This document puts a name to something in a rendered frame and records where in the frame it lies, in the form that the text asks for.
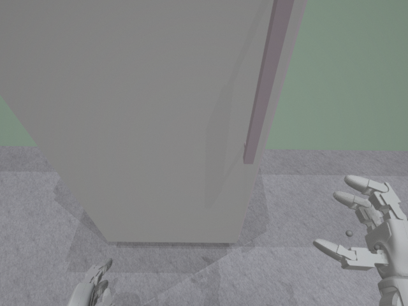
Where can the robot left hand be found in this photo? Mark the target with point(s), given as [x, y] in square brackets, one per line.
[87, 292]

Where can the right robot forearm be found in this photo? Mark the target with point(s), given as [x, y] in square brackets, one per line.
[394, 291]

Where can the fridge door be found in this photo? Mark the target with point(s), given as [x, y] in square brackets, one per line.
[143, 106]

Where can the handle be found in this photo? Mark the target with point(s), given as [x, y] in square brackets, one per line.
[279, 20]

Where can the robot right hand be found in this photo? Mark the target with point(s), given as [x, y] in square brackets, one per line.
[391, 235]

